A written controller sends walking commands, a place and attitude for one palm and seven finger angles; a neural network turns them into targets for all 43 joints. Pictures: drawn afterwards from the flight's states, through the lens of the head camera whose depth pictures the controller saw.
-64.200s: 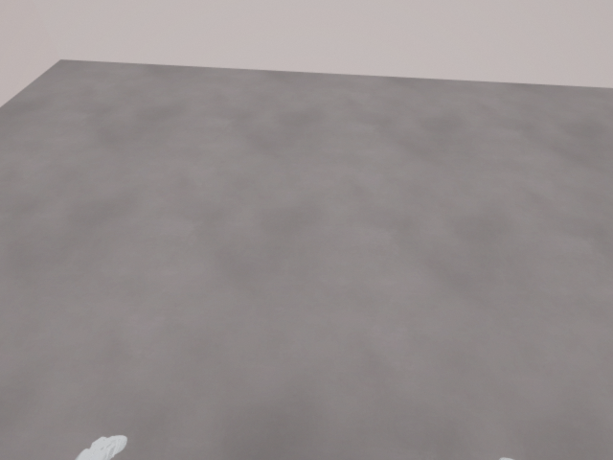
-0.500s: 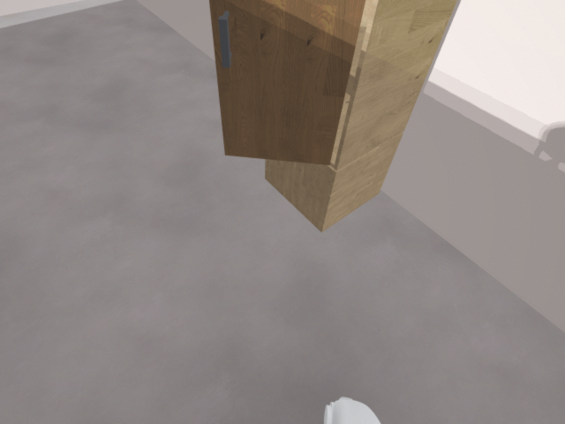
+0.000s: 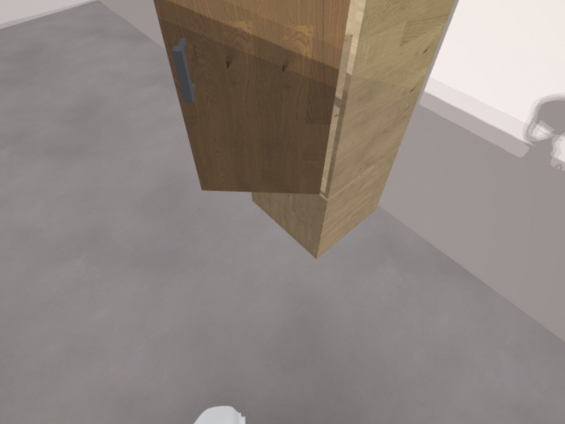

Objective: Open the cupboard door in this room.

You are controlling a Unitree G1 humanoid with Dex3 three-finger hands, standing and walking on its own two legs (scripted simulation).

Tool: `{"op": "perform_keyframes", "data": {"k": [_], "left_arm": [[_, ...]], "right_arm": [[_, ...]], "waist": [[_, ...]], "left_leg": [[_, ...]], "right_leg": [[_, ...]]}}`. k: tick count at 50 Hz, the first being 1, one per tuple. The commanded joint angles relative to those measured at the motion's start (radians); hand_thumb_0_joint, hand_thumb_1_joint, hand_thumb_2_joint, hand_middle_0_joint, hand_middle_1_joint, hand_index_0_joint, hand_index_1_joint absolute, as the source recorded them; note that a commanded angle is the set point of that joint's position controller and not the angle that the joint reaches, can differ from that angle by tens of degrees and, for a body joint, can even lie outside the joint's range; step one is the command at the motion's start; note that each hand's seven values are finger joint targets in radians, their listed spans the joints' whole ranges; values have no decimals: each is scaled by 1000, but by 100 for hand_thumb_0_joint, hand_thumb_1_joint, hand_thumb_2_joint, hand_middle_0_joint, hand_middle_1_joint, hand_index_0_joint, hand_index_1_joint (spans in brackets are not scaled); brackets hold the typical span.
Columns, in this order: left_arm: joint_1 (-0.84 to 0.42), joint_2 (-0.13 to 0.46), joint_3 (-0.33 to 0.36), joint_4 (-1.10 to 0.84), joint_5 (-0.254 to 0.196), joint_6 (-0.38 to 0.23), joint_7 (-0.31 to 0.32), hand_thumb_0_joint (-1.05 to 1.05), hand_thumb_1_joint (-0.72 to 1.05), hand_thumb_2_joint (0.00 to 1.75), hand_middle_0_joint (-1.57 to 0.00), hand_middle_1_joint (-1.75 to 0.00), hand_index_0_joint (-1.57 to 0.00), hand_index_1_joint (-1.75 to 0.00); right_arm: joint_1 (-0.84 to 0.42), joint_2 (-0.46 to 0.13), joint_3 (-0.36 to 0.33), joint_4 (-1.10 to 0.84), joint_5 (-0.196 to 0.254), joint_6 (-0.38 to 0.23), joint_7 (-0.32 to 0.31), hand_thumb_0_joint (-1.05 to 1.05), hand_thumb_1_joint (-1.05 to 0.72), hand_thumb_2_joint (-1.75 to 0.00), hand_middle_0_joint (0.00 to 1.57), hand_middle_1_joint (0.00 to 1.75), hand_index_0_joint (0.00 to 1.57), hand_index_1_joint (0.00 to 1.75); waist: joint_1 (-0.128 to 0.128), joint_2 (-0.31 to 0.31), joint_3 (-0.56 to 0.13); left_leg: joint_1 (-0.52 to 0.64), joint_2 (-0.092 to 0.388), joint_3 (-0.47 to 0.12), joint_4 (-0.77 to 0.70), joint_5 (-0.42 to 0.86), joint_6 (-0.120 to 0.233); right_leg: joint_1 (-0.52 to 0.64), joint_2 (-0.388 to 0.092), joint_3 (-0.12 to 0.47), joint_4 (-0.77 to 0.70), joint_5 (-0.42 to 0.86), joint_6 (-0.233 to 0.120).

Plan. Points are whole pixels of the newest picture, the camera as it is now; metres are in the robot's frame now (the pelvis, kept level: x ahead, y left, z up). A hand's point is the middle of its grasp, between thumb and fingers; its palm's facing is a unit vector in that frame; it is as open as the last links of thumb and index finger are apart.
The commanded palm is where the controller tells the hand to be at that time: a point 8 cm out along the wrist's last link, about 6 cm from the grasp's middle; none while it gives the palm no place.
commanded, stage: take the last steps up to it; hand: left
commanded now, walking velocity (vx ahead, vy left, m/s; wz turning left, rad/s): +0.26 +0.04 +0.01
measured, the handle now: (185, 71) +0.78 +0.23 +0.07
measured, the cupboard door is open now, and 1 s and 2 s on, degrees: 46 46 46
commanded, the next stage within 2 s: come to a stop and stand still in 0.26 s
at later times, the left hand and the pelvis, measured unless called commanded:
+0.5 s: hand (141, 393) +0.19 +0.25 -0.17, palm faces +0.01 -0.98 -0.18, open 7.3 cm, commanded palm none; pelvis +0.16 +0.07 +0.00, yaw -2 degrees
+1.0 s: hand (164, 366) +0.23 +0.22 -0.17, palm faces +0.02 -0.98 -0.20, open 7.3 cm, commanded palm none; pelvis +0.16 +0.04 +0.00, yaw -1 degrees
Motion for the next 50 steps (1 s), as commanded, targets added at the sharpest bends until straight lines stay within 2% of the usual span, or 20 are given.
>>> {"op": "perform_keyframes", "data": {"k": [1, 6, 9, 10, 11, 12, 13, 16, 19, 21, 24, 29, 32, 33, 34, 35, 38, 45, 47, 50], "left_arm": [[114, 66, -5, 17, 21, -12, -11, 0, 90, 90, -20, -30, -20, -30], [150, 115, -1, 58, 26, -7, -19, 0, 90, 90, -20, -30, -20, -30], [135, 134, 2, 70, 21, 5, -20, 0, 90, 90, -20, -30, -20, -30], [139, 120, -1, 70, 20, 9, -21, 0, 90, 90, -20, -30, -20, -30], [162, 86, -7, 56, 15, 12, -24, 0, 90, 90, -20, -30, -20, -30], [163, 52, -19, 32, 7, 10, -25, 0, 90, 90, -20, -30, -20, -30], [117, 74, -18, 15, 14, 15, -19, 0, 90, 90, -20, -30, -20, -30], [102, 58, -12, 41, 23, 30, -29, 0, 90, 90, -20, -30, -20, -30], [166, 15, -19, 64, 23, 53, -28, 0, 90, 90, -20, -30, -20, -30], [176, 6, -25, 69, 14, 69, -16, 0, 90, 90, -20, -30, -20, -30], [135, 26, -15, 33, 19, 98, -9, 0, 90, 90, -20, -30, -20, -30], [83, 63, -2, -17, 26, 118, -7, 0, 90, 90, -20, -30, -20, -30], [133, 98, 4, -21, 28, 101, -3, 0, 90, 90, -20, -30, -20, -30], [122, 149, 9, -26, 34, 90, 4, 0, 90, 90, -20, -30, -20, -30], [102, 196, 11, -26, 32, 81, 8, 0, 90, 90, -20, -30, -20, -30], [99, 197, 3, -30, 25, 75, 7, 0, 90, 90, -20, -30, -20, -30], [57, 172, 1, -28, 23, 67, 22, 0, 90, 90, -20, -30, -20, -30], [58, 188, 19, -27, 29, 67, 24, 0, 90, 90, -20, -30, -20, -30], [39, 198, 21, -25, 29, 68, 21, 0, 90, 90, -20, -30, -20, -30], [2, 165, 8, -22, 17, 73, 11, 0, 90, 90, -20, -30, -20, -30]], "right_arm": [[29, -24, -15, -55, -4, -5, 13, 0, -90, -90, 20, 30, 20, 30], [-124, -59, -16, -101, -4, -24, 26, 0, -90, -90, 20, 30, 20, 30], [-84, -107, -20, -85, -8, -37, 20, 0, -90, -90, 20, 30, 20, 30], [-1, -145, -29, -59, -11, -45, 15, 0, -90, -90, 20, 30, 20, 30], [122, -238, -48, -35, -23, -54, 4, 0, -90, -90, 20, 30, 20, 30], [208, -322, -64, -24, -25, -49, -7, 0, -90, -90, 20, 30, 20, 30], [183, -325, -56, -33, -19, -35, -16, 0, -90, -90, 20, 30, 20, 30], [-1, -216, -22, -91, -14, -47, -25, 0, -90, -90, 20, 30, 20, 30], [-42, -179, -6, -91, -9, -57, -31, 0, -90, -90, 20, 30, 20, 30], [-66, -174, 0, -91, -7, -54, -39, 0, -90, -90, 20, 30, 20, 30], [-65, -210, -21, -89, -11, -25, -47, 0, -90, -90, 20, 30, 20, 30], [-77, -232, -42, -79, -12, 13, -49, 0, -90, -90, 20, 30, 20, 30], [-82, -227, -49, -82, -1, 22, -41, 0, -90, -90, 20, 30, 20, 30], [-55, -189, -48, -86, 7, 25, -36, 0, -90, -90, 20, 30, 20, 30], [-35, -141, -39, -93, 13, 33, -27, 0, -90, -90, 20, 30, 20, 30], [-45, -135, -37, -98, 14, 46, -22, 0, -90, -90, 20, 30, 20, 30], [-89, -134, -33, -92, 12, 59, -25, 0, -90, -90, 20, 30, 20, 30], [-123, -123, -29, -98, 13, 54, -10, 0, -90, -90, 20, 30, 20, 30], [-93, -119, -26, -94, 12, 49, -10, 0, -90, -90, 20, 30, 20, 30], [-28, -133, -24, -67, 8, 33, -11, 0, -90, -90, 20, 30, 20, 30]], "waist": [[13, -106, -15], [49, -153, 4], [5, -120, -2], [-30, -20, -50], [-73, 168, -137], [-89, 349, -202], [-82, 223, -171], [-3, 109, -46], [45, 76, -76], [62, 35, -108], [45, 51, -127], [37, 161, -79], [69, 58, -109], [55, -86, -135], [40, -239, -143], [54, -217, -139], [54, -237, -145], [77, -151, -137], [60, -146, -135], [25, -103, -128]], "left_leg": [[-4, 33, 25, -206, 82, -32], [28, -2, 59, -414, 112, -26], [221, -49, 101, -567, 177, -19], [379, -42, 79, -626, 204, -12], [530, 136, -126, -661, 278, 54], [609, 343, -379, -761, 408, 169], [532, 380, -386, -789, 401, 219], [292, 283, -225, -854, 311, 167], [259, 220, -64, -850, 525, 132], [242, 220, -23, -812, 754, 129], [273, 255, -24, -759, 810, 146], [237, 257, -72, -733, 648, 153], [208, 172, -28, -620, 491, 77], [154, 78, 34, -526, 319, 21], [94, -30, 97, -416, -35, -22], [114, -53, 48, -280, -214, -26], [0, -51, -40, -107, -209, -35], [67, -60, -18, -340, -128, -54], [125, -67, -2, -472, -67, -51], [354, -42, -11, -713, 188, -29]], "right_leg": [[-29, -265, 150, -243, 334, -106], [27, -286, 162, -202, 314, -91], [-25, -256, 130, -101, 308, -51], [-88, -224, 109, 44, 301, -30], [-194, -124, 32, 281, 123, 15], [-329, -27, -5, 574, -326, 46], [-356, -57, 94, 712, -354, 27], [-354, -135, 141, 757, -166, 42], [-276, -135, 132, 640, -73, 66], [-193, -131, 136, 516, -46, 84], [-166, -104, 101, 396, -70, 86], [-129, -82, 86, 273, -110, 70], [-1, -100, 105, 18, 198, 59], [59, -203, 234, -11, 450, 20], [76, -364, 354, -49, 655, -70], [22, -421, 332, -89, 723, -135], [130, -362, 294, -30, 912, -140], [148, -347, 273, -53, 694, -125], [122, -335, 267, -39, 621, -110], [-53, -243, 212, 10, 301, -16]]}}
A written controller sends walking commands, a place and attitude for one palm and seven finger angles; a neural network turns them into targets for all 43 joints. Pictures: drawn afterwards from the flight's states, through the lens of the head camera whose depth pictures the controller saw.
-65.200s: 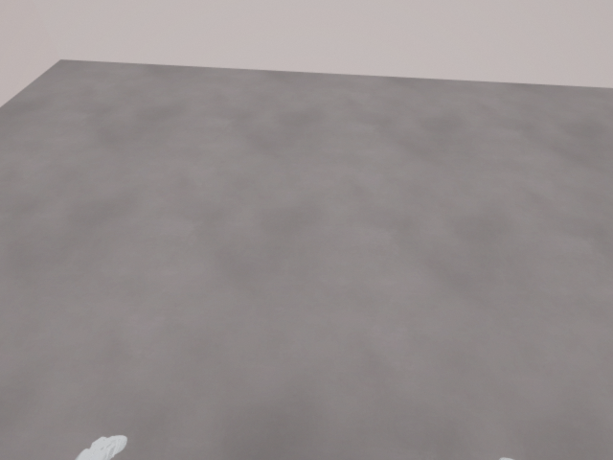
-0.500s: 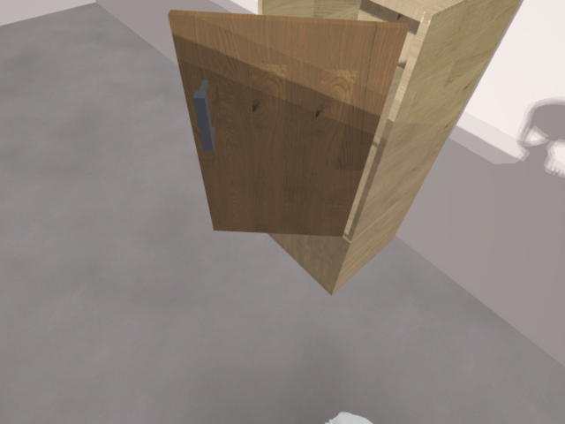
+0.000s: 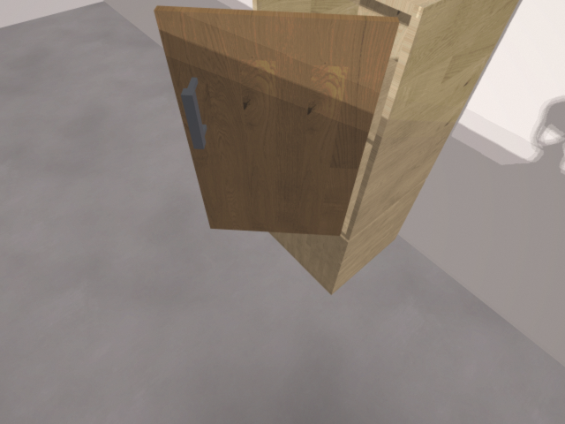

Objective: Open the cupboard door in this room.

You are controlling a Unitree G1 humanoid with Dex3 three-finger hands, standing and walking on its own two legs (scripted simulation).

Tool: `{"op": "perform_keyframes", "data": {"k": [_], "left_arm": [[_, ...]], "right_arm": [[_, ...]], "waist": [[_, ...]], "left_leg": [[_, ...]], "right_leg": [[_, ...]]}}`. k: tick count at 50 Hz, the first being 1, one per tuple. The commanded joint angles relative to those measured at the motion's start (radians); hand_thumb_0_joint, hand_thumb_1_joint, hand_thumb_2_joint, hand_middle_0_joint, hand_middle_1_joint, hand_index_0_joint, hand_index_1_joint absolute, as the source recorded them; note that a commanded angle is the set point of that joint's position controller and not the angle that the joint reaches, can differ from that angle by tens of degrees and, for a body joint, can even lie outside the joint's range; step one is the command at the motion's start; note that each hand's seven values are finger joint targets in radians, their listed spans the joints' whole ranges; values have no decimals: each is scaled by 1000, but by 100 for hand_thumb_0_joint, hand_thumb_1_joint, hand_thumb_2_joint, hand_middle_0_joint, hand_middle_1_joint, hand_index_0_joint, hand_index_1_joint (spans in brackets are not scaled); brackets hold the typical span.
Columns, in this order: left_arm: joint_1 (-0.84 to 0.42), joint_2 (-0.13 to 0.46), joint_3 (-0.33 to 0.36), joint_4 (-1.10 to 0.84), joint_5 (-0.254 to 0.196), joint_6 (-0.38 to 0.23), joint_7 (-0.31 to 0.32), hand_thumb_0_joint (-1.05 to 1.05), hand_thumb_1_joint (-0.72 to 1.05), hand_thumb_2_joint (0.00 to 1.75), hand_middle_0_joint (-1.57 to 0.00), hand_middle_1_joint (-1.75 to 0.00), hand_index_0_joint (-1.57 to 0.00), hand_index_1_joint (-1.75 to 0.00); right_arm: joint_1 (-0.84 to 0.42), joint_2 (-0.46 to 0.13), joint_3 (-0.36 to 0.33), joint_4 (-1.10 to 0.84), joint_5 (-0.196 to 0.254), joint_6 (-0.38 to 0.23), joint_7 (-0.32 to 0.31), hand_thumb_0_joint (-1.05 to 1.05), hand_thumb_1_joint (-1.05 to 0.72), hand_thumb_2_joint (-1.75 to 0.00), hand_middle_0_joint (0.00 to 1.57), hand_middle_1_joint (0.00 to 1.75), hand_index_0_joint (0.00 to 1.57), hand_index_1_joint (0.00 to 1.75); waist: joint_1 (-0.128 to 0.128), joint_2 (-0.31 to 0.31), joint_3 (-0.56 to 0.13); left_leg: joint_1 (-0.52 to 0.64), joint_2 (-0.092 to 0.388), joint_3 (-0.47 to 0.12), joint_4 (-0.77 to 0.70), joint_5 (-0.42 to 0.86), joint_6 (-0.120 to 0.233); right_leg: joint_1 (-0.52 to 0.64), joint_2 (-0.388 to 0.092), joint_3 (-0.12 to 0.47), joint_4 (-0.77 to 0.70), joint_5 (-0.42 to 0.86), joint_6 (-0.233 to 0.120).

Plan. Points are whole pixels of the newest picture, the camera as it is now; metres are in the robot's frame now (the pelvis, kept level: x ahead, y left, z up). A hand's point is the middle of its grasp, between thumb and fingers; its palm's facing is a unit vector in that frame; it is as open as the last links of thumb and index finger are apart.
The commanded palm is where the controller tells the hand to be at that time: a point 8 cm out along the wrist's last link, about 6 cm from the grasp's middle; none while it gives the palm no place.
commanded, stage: come to a stop and stand still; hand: left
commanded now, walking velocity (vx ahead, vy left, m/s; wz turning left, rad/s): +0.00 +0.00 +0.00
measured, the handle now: (196, 114) +0.61 +0.21 +0.07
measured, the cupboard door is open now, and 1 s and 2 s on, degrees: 46 46 46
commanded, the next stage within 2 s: look again from close up in 0.92 s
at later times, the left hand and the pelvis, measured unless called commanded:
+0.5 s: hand out of the picture -0.01 +0.19 -0.17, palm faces +0.00 -0.99 -0.16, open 7.4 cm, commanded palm none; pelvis +0.01 +0.03 +0.01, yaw -3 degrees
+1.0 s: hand out of the picture +0.03 +0.18 -0.17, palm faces -0.01 -0.98 -0.18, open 7.3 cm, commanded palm none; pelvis +0.03 +0.01 +0.01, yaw -2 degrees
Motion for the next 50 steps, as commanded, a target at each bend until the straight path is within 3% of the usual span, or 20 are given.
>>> {"op": "perform_keyframes", "data": {"k": [1, 2, 3, 4, 6, 9, 12, 15, 19, 22, 26, 34, 45, 50], "left_arm": [[52, 119, 29, -38, -11, 6, 4, 0, 90, 90, -20, -30, -20, -30], [61, 84, 19, -39, -13, 13, 2, 0, 90, 90, -20, -30, -20, -30], [63, 79, 17, -31, -7, 18, 2, 0, 90, 90, -20, -30, -20, -30], [54, 78, 14, -18, 0, 27, -1, 0, 90, 90, -20, -30, -20, -30], [76, 83, 8, 2, 4, 28, -9, 0, 90, 90, -20, -30, -20, -30], [113, 89, -1, 27, 3, 21, -13, 0, 90, 90, -20, -30, -20, -30], [126, 87, -8, 47, 3, 9, -12, 0, 90, 90, -20, -30, -20, -30], [142, 81, -13, 63, 1, 1, -9, 0, 90, 90, -20, -30, -20, -30], [166, 75, -21, 85, -4, -7, -5, 0, 90, 90, -20, -30, -20, -30], [173, 71, -24, 98, -5, -8, -2, 0, 90, 90, -20, -30, -20, -30], [179, 64, -25, 108, -8, -10, 2, 0, 90, 90, -20, -30, -20, -30], [184, 50, -25, 120, -13, -9, 8, 0, 90, 90, -20, -30, -20, -30], [183, 40, -23, 117, -12, -9, 11, 0, 90, 90, -20, -30, -20, -30], [184, 44, -23, 115, -13, -14, 12, 0, 90, 90, -20, -30, -20, -30]], "right_arm": [[135, -101, -14, -13, -11, -34, -7, 0, -90, -90, 20, 30, 20, 30], [97, -144, -15, -30, -16, -36, -12, 0, -90, -90, 20, 30, 20, 30], [44, -153, -11, -44, -20, -29, -13, 0, -90, -90, 20, 30, 20, 30], [13, -135, -7, -45, -20, -32, -15, 0, -90, -90, 20, 30, 20, 30], [19, -128, -2, -49, -17, -34, -19, 0, -90, -90, 20, 30, 20, 30], [32, -124, 2, -45, -13, -36, -16, 0, -90, -90, 20, 30, 20, 30], [64, -114, 4, -32, -10, -44, -16, 0, -90, -90, 20, 30, 20, 30], [90, -105, 10, -14, -7, -51, -17, 0, -90, -90, 20, 30, 20, 30], [117, -91, 20, 12, -5, -62, -20, 0, -90, -90, 20, 30, 20, 30], [134, -77, 26, 33, -4, -65, -23, 0, -90, -90, 20, 30, 20, 30], [165, -67, 32, 57, -4, -68, -27, 0, -90, -90, 20, 30, 20, 30], [209, -39, 36, 95, -6, -70, -33, 0, -90, -90, 20, 30, 20, 30], [234, -13, 34, 115, -6, -66, -35, 0, -90, -90, 20, 30, 20, 30], [234, -11, 32, 115, -6, -67, -36, 0, -90, -90, 20, 30, 20, 30]], "waist": [[-11, 73, -125], [8, 186, -100], [21, 149, -66], [24, 184, -22], [21, 158, 16], [19, 95, 10], [8, 25, -5], [2, -5, -20], [-4, -9, -50], [-4, 15, -36], [-3, -2, -32], [1, 27, -16], [1, 3, 5], [-4, -6, -19]], "left_leg": [[170, 140, -131, -262, 301, 60], [70, 237, -210, -306, 339, 117], [-39, 245, -186, -336, 204, 136], [-68, 198, -180, -369, 133, 123], [-84, 166, -151, -387, 47, 100], [-63, 134, -129, -399, -55, 84], [-6, 119, -107, -378, 7, 78], [40, 113, -88, -364, 67, 76], [96, 109, -66, -338, 200, 73], [108, 109, -55, -331, 261, 71], [108, 109, -48, -322, 310, 69], [108, 107, -40, -313, 362, 65], [109, 106, -33, -306, 354, 65], [131, 106, -29, -295, 383, 64]], "right_leg": [[-39, -91, 117, -15, 126, -22], [2, -41, 55, -2, -13, 13], [73, -29, 50, -1, -62, 17], [74, -28, 48, -6, -35, 17], [75, -26, 57, -26, -4, 9], [82, -37, 78, -89, 30, 7], [69, -48, 98, -125, 67, 5], [60, -54, 108, -149, 84, 4], [67, -65, 120, -155, 134, 3], [69, -68, 120, -157, 154, 1], [92, -67, 114, -152, 182, -1], [113, -66, 111, -141, 218, -7], [118, -63, 103, -147, 230, -9], [129, -65, 102, -142, 277, -11]]}}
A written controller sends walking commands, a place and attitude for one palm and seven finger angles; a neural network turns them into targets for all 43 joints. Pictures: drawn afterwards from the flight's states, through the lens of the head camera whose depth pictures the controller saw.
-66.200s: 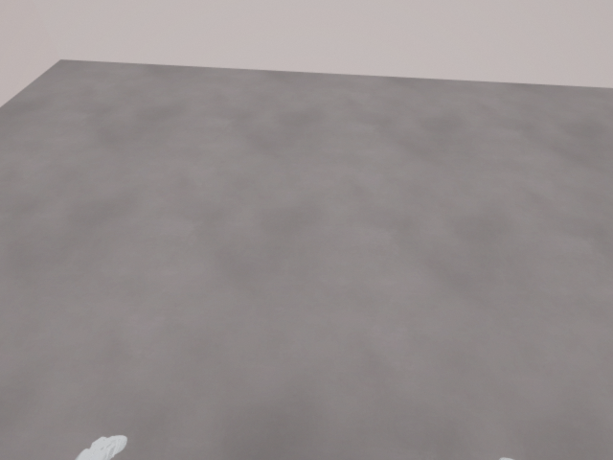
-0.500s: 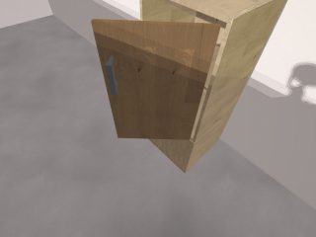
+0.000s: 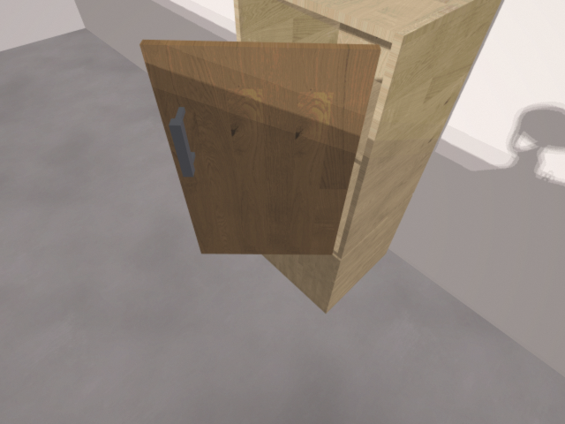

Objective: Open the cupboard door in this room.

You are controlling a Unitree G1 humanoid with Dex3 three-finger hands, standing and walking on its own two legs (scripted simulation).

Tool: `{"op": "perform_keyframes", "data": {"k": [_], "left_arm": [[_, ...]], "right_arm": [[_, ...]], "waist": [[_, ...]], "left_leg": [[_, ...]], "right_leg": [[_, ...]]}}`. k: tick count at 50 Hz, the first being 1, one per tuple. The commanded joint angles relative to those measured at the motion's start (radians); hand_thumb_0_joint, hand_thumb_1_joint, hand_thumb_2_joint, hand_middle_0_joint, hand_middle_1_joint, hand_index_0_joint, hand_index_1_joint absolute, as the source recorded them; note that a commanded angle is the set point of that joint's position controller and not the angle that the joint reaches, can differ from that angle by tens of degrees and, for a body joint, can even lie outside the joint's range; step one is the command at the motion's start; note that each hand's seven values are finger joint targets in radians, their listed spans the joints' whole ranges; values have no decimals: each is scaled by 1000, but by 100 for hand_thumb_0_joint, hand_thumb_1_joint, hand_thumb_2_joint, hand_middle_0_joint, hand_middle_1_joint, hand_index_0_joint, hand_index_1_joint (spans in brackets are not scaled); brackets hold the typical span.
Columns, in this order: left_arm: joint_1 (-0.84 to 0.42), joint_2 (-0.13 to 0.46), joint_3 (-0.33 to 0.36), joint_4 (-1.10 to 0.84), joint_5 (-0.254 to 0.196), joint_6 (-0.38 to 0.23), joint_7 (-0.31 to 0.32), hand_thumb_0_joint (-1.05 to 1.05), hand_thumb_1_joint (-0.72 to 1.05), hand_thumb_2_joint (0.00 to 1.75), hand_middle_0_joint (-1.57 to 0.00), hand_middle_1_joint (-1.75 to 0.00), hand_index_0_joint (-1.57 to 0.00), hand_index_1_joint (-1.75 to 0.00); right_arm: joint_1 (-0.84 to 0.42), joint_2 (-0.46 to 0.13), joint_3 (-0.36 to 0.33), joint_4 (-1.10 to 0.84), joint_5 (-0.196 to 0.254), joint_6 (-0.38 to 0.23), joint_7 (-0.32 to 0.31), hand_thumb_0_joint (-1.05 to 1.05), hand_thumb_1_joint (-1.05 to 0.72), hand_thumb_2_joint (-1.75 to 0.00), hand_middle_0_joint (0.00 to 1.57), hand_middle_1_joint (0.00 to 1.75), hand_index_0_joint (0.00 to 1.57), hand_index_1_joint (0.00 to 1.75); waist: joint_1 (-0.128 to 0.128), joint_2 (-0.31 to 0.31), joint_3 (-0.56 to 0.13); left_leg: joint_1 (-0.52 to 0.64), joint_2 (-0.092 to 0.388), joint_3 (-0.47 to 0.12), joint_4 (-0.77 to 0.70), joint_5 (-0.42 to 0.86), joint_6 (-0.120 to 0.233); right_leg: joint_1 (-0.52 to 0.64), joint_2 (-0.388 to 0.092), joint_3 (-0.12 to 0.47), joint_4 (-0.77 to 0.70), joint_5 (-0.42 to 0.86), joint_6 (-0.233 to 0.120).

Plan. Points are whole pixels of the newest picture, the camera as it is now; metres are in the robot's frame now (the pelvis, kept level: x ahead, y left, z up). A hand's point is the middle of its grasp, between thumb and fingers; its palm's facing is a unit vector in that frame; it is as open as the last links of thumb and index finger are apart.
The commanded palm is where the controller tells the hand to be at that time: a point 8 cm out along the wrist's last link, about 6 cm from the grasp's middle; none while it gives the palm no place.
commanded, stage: look again from close up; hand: left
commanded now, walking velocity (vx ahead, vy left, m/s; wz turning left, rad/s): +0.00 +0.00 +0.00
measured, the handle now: (184, 142) +0.57 +0.22 +0.06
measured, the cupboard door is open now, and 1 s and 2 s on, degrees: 46 46 46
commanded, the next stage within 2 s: shuffle to correct the standing spot in 0.54 s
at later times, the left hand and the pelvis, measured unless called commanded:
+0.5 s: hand out of the picture -0.01 +0.16 -0.17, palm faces +0.01 -0.98 -0.22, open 7.3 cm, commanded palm none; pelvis -0.01 -0.01 +0.00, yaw +0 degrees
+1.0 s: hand out of the picture -0.01 +0.15 -0.19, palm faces +0.03 -0.99 -0.15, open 7.4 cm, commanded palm none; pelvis +0.02 -0.01 -0.02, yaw -1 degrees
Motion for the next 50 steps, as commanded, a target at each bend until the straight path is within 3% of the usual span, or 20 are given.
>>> {"op": "perform_keyframes", "data": {"k": [1, 2, 3, 4, 5, 6, 9, 13, 20, 32, 35, 37, 40, 42, 44, 45, 47, 48, 49, 50], "left_arm": [[119, 109, 2, -4, 19, -32, 44, 0, 90, 90, -20, -30, -20, -30], [125, 136, 14, -45, 15, -42, 37, 0, 90, 90, -20, -30, -20, -30], [98, 118, 4, -47, 11, -41, 26, 0, 90, 90, -20, -30, -20, -30], [97, 101, -1, -45, 12, -40, 21, 0, 90, 90, -20, -30, -20, -30], [96, 92, -2, -51, 11, -40, 18, 0, 90, 90, -20, -30, -20, -30], [100, 92, 0, -52, 11, -38, 16, 0, 90, 90, -20, -30, -20, -30], [85, 77, -4, -55, 8, -30, 12, 0, 90, 90, -20, -30, -20, -30], [74, 84, -4, -61, 9, -21, 5, 0, 90, 90, -20, -30, -20, -30], [65, 105, 0, -65, 9, -18, 0, 0, 90, 90, -20, -30, -20, -30], [53, 122, 5, -64, 8, -21, -3, 0, 90, 90, -20, -30, -20, -30], [67, 125, 13, -65, 15, -15, -7, 0, 90, 90, -20, -30, -20, -30], [82, 142, 23, -71, 17, -11, -11, 0, 90, 90, -20, -30, -20, -30], [118, 163, 40, -76, 18, -12, -12, 0, 90, 90, -20, -30, -20, -30], [117, 159, 48, -84, 18, -16, -12, 0, 90, 90, -20, -30, -20, -30], [85, 139, 49, -98, 17, -18, -15, 0, 90, 90, -20, -30, -20, -30], [71, 116, 47, -108, 20, -19, -18, 0, 90, 90, -20, -30, -20, -30], [23, 68, 39, -133, 22, -25, -24, 0, 90, 90, -20, -30, -20, -30], [-4, 56, 35, -145, 25, -31, -23, 0, 90, 90, -20, -30, -20, -30], [-26, 56, 31, -153, 23, -33, -22, 0, 90, 90, -20, -30, -20, -30], [-39, 48, 33, -152, 19, -33, -23, 0, 90, 90, -20, -30, -20, -30]], "right_arm": [[-9, -168, -19, -89, 14, -23, 9, 0, -90, -90, 20, 30, 20, 30], [45, -117, -19, -111, -1, -21, 11, 0, -90, -90, 20, 30, 20, 30], [55, -105, -18, -107, -1, -24, 8, 0, -90, -90, 20, 30, 20, 30], [90, -110, -14, -101, -2, -28, 8, 0, -90, -90, 20, 30, 20, 30], [94, -114, -12, -106, -6, -32, 8, 0, -90, -90, 20, 30, 20, 30], [93, -123, -12, -109, -5, -32, 6, 0, -90, -90, 20, 30, 20, 30], [76, -141, -12, -124, -1, -25, 1, 0, -90, -90, 20, 30, 20, 30], [50, -141, -7, -126, -2, -17, 6, 0, -90, -90, 20, 30, 20, 30], [36, -146, -2, -106, -4, -19, 8, 0, -90, -90, 20, 30, 20, 30], [36, -142, -2, -73, -3, -14, 10, 0, -90, -90, 20, 30, 20, 30], [50, -133, -5, -66, -8, -3, 16, 0, -90, -90, 20, 30, 20, 30], [51, -126, -5, -72, -13, 2, 23, 0, -90, -90, 20, 30, 20, 30], [54, -106, -8, -84, -13, 3, 26, 0, -90, -90, 20, 30, 20, 30], [69, -96, -10, -84, -13, -6, 27, 0, -90, -90, 20, 30, 20, 30], [117, -91, -7, -68, -12, -18, 26, 0, -90, -90, 20, 30, 20, 30], [157, -100, -9, -53, -12, -24, 24, 0, -90, -90, 20, 30, 20, 30], [234, -171, -24, -27, -16, -37, 13, 0, -90, -90, 20, 30, 20, 30], [256, -183, -27, -20, -19, -40, 4, 0, -90, -90, 20, 30, 20, 30], [256, -179, -24, -24, -21, -40, 0, 0, -90, -90, 20, 30, 20, 30], [235, -159, -20, -33, -22, -39, -4, 0, -90, -90, 20, 30, 20, 30]], "waist": [[26, 34, 35], [-1, 71, -41], [-7, 100, -19], [-10, 84, -55], [-4, 118, -77], [-5, 93, -104], [-8, -1, -34], [-3, -30, 69], [5, 12, 64], [5, -26, 18], [13, -36, 49], [20, -59, 91], [25, -130, 110], [15, -112, 106], [-7, -47, 110], [-21, 35, 108], [-44, 268, 75], [-49, 289, 78], [-52, 269, 84], [-44, 204, 95]], "left_leg": [[-124, 130, -57, 134, 471, -20], [-120, 81, -75, 101, 223, -14], [-123, 84, -81, 46, 199, -3], [-107, 106, -98, 47, 276, 4], [-84, 116, -98, 67, 371, 12], [-54, 123, -97, 77, 436, 15], [-63, 123, -96, 58, 382, 21], [-116, 106, -98, 1, 193, 20], [-104, 100, -92, -31, 168, 20], [-79, 97, -71, -25, 138, 8], [-117, 74, -49, 2, -59, 12], [-176, 47, -29, 53, -135, 11], [-219, 23, 5, 167, -137, 9], [-198, 26, 7, 189, -106, 11], [-118, 36, -10, 96, -63, 15], [-71, 67, -48, 49, -3, 27], [8, 226, -216, -40, 203, 105], [76, 281, -276, -44, 396, 155], [113, 304, -283, -21, 569, 187], [107, 312, -260, 8, 702, 196]], "right_leg": [[-7, -120, 101, 7, 566, -29], [46, -133, 115, 41, 513, -54], [21, -120, 103, 52, 443, -60], [24, -93, 79, 59, 327, -63], [26, -78, 67, 69, 292, -62], [28, -69, 59, 82, 285, -62], [-15, -67, 55, 67, 263, -57], [-58, -66, 75, 31, 173, -52], [-40, -65, 84, 13, 163, -51], [-18, -79, 99, -18, 191, -55], [-41, -75, 124, -41, -98, -73], [-71, -91, 179, -89, -282, -92], [-80, -148, 261, -169, -381, -135], [-110, -168, 274, -166, -333, -154], [-161, -123, 190, -74, -234, -140], [-184, -64, 119, 16, -188, -119], [-257, 40, -48, 283, -145, -73], [-342, 53, -66, 369, -246, -67], [-392, 38, -47, 418, -317, -69], [-380, 18, -37, 395, -323, -71]]}}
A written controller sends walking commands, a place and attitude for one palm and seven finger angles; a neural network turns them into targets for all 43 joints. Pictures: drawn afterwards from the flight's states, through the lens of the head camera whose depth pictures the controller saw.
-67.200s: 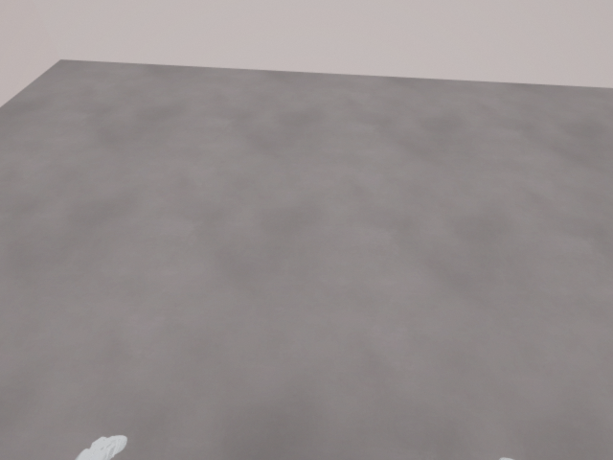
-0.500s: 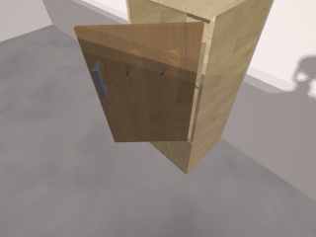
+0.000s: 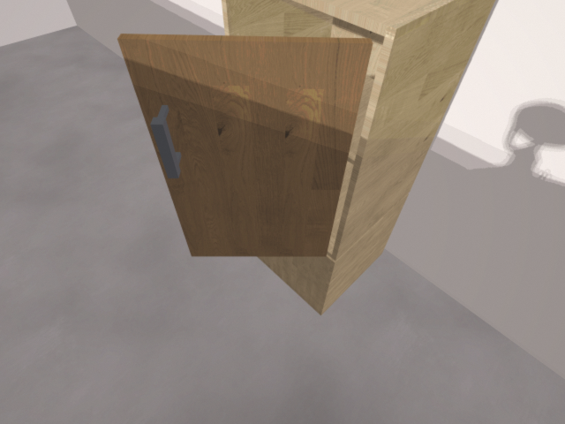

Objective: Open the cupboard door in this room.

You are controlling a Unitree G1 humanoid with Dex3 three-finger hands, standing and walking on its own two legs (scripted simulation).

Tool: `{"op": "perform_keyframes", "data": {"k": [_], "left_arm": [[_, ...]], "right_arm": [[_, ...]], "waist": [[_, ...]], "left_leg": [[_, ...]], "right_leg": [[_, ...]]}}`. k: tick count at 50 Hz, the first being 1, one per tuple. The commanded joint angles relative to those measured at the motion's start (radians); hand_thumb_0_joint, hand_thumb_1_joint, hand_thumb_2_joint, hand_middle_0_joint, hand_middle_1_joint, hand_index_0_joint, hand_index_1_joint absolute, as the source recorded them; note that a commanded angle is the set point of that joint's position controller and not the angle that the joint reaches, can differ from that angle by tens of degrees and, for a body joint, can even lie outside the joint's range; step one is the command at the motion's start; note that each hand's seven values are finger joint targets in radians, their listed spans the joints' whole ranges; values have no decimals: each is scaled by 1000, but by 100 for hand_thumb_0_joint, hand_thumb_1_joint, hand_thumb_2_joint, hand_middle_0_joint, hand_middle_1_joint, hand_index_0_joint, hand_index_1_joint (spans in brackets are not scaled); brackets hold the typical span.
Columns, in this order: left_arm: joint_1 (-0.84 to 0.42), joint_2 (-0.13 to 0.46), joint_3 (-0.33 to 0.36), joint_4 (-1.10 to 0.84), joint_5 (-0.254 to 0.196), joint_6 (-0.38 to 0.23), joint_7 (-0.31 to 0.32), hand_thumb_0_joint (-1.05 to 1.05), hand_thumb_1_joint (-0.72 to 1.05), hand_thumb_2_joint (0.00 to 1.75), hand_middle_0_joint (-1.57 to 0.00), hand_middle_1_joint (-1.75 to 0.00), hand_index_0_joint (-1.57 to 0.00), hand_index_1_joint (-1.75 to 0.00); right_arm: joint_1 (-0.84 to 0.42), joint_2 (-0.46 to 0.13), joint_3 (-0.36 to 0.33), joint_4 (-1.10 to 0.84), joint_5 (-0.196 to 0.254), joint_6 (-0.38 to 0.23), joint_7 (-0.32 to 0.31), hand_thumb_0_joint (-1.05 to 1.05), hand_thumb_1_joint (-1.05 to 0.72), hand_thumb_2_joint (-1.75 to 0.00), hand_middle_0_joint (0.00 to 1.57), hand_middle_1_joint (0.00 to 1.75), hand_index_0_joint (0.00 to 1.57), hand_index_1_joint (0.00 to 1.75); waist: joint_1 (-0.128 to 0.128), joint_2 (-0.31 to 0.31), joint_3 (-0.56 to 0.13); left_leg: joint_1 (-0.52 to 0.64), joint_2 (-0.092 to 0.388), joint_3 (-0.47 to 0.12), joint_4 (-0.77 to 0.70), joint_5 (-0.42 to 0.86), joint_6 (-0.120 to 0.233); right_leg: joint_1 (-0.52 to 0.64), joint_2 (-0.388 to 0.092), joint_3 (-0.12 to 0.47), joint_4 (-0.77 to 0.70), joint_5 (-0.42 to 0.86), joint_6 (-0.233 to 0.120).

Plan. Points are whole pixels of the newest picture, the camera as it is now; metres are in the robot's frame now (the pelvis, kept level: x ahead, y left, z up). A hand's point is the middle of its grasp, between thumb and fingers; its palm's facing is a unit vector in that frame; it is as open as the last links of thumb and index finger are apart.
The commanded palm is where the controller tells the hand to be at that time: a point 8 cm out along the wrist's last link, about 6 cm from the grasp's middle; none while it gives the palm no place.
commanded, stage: come to a stop and stand still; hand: left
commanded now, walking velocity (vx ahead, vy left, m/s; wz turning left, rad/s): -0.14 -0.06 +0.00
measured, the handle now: (169, 142) +0.55 +0.24 +0.08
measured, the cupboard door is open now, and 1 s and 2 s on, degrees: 46 46 46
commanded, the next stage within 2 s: look again from close up in 0.88 s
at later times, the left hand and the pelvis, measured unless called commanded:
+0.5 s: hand out of the picture +0.05 +0.19 -0.17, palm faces +0.04 -0.97 -0.24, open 7.3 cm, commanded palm none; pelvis +0.02 +0.00 +0.00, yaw +0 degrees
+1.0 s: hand out of the picture +0.01 +0.16 -0.16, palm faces +0.02 -0.98 -0.20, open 7.4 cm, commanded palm none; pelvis +0.01 -0.01 +0.01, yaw +0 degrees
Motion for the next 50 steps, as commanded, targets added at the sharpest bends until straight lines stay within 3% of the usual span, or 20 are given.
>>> {"op": "perform_keyframes", "data": {"k": [1, 2, 3, 4, 5, 6, 8, 10, 13, 14, 16, 18, 21, 23, 26, 36, 47, 48, 49, 50], "left_arm": [[-88, 42, 17, -101, -4, -38, 8, 0, 90, 90, -20, -30, -20, -30], [-26, 36, 20, -80, -5, -41, 8, 0, 90, 90, -20, -30, -20, -30], [89, 60, 29, -43, -4, -45, 11, 0, 90, 90, -20, -30, -20, -30], [186, 130, 41, -7, -6, -53, 23, 0, 90, 90, -20, -30, -20, -30], [224, 161, 40, 15, -12, -54, 32, 0, 90, 90, -20, -30, -20, -30], [180, 191, 32, 11, -7, -52, 35, 0, 90, 90, -20, -30, -20, -30], [75, 165, 29, -31, 9, -40, 45, 0, 90, 90, -20, -30, -20, -30], [24, 137, 22, -48, 9, -29, 51, 0, 90, 90, -20, -30, -20, -30], [-25, 158, 30, -84, -10, -9, 48, 0, 90, 90, -20, -30, -20, -30], [-27, 142, 32, -101, -14, -1, 45, 0, 90, 90, -20, -30, -20, -30], [-16, 87, 24, -120, -16, 17, 47, 0, 90, 90, -20, -30, -20, -30], [-40, 75, 22, -124, -8, 27, 46, 0, 90, 90, -20, -30, -20, -30], [20, 72, 16, -91, -3, 15, 35, 0, 90, 90, -20, -30, -20, -30], [10, 118, 15, -89, 1, -3, 34, 0, 90, 90, -20, -30, -20, -30], [-51, 138, 7, -106, -1, -11, 32, 0, 90, 90, -20, -30, -20, -30], [-30, 146, -1, -83, -5, -22, 28, 0, 90, 90, -20, -30, -20, -30], [-2, 137, -8, -45, -10, -25, 27, 0, 90, 90, -20, -30, -20, -30], [107, 148, -4, -12, 4, -46, 71, 0, 90, 90, -20, -30, -20, -30], [57, 194, -3, -61, 1, -56, 64, 0, 90, 90, -20, -30, -20, -30], [29, 195, 3, -75, 2, -64, 58, 0, 90, 90, -20, -30, -20, -30]], "right_arm": [[135, -122, -19, 9, -5, -2, -25, 0, -90, -90, 20, 30, 20, 30], [83, -125, -17, -7, 1, 0, -28, 0, -90, -90, 20, 30, 20, 30], [44, -124, -17, -28, 14, -1, -30, 0, -90, -90, 20, 30, 20, 30], [26, -97, -16, -51, 26, -3, -30, 0, -90, -90, 20, 30, 20, 30], [-4, -66, -12, -64, 31, 1, -29, 0, -90, -90, 20, 30, 20, 30], [10, -69, -27, -59, 39, 8, -34, 0, -90, -90, 20, 30, 20, 30], [-41, -45, -31, -63, 33, 29, -28, 0, -90, -90, 20, 30, 20, 30], [-31, -9, -30, -52, 34, 39, -22, 0, -90, -90, 20, 30, 20, 30], [46, -14, -34, -21, 27, 44, -16, 0, -90, -90, 20, 30, 20, 30], [55, -53, -41, -21, 18, 39, -19, 0, -90, -90, 20, 30, 20, 30], [4, -128, -48, -47, 9, 34, -22, 0, -90, -90, 20, 30, 20, 30], [-66, -127, -46, -71, 4, 35, -23, 0, -90, -90, 20, 30, 20, 30], [-134, -123, -40, -96, 7, 34, -26, 0, -90, -90, 20, 30, 20, 30], [-124, -107, -42, -106, 16, 38, -20, 0, -90, -90, 20, 30, 20, 30], [-108, -90, -41, -93, 15, 50, -11, 0, -90, -90, 20, 30, 20, 30], [-122, -108, -22, -54, 12, 35, -5, 0, -90, -90, 20, 30, 20, 30], [-78, -99, -9, -2, 12, 33, -7, 0, -90, -90, 20, 30, 20, 30], [-182, -126, -20, -74, 23, 23, -2, 0, -90, -90, 20, 30, 20, 30], [-105, -70, -14, -105, 22, 41, 5, 0, -90, -90, 20, 30, 20, 30], [-106, -64, -16, -101, 14, 45, 10, 0, -90, -90, 20, 30, 20, 30]], "waist": [[-26, 163, 92], [14, 119, 64], [61, 42, -15], [80, -120, -86], [84, -188, -103], [52, -105, -97], [42, -181, 3], [14, -157, 19], [-31, -108, -50], [-26, -15, -62], [5, 208, -53], [11, 229, 7], [43, 130, -10], [14, -7, -55], [-16, -112, -43], [1, -8, 4], [4, 17, 31], [45, -33, 55], [-17, -47, -24], [-9, 21, -47]], "left_leg": [[105, 262, -213, -118, 893, 188], [45, 206, -144, -53, 915, 138], [-41, 131, -67, 64, 861, 83], [-197, 60, -26, 178, 552, 30], [-254, 3, -20, 270, -7, -3], [-238, -4, -74, 305, -183, -6], [-290, 15, -82, 335, -188, -3], [-258, 9, -56, 204, -118, -12], [-30, -10, -9, -83, 284, -21], [53, 44, -45, -100, 519, -3], [-30, 263, -248, -161, 873, 140], [-92, 268, -253, -199, 812, 176], [-77, 192, -186, -130, 695, 129], [-52, 93, -105, -68, 474, 45], [-18, 53, -70, -81, 280, 9], [-19, 75, -86, -166, 310, 7], [-32, 78, -90, -193, 283, 2], [-137, 70, -40, 75, 226, -25], [-182, 34, -82, 126, 39, -3], [-174, 34, -79, 133, 51, 4]], "right_leg": [[-184, -13, -24, 19, -76, -9], [-40, -11, -31, -117, 95, -5], [156, -35, 22, -180, 439, -6], [331, -168, 193, -184, 890, -46], [377, -323, 271, -225, 1304, -146], [323, -379, 274, -233, 1349, -209], [225, -322, 223, -225, 1279, -200], [197, -272, 155, -213, 1205, -161], [98, -185, 89, -128, 877, -69], [30, -137, 72, -89, 690, -28], [6, -26, 7, 3, 63, 45], [-6, -27, 32, 54, -94, 39], [59, -41, 52, -170, 152, 35], [69, -108, 146, -261, 424, 13], [16, -151, 171, -302, 428, -14], [44, -108, 136, -360, 356, 10], [58, -98, 128, -402, 277, 6], [75, -187, 237, -388, 866, 85], [138, -239, 246, -370, 823, 41], [156, -252, 233, -350, 889, 1]]}}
